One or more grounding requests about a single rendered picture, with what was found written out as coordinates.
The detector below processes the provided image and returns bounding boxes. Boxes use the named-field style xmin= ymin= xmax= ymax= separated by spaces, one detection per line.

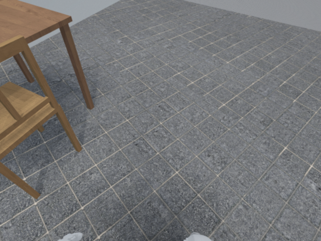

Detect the table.
xmin=0 ymin=0 xmax=94 ymax=110

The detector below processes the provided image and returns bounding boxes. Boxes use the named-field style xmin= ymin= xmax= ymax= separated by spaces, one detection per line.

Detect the chair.
xmin=0 ymin=35 xmax=82 ymax=199

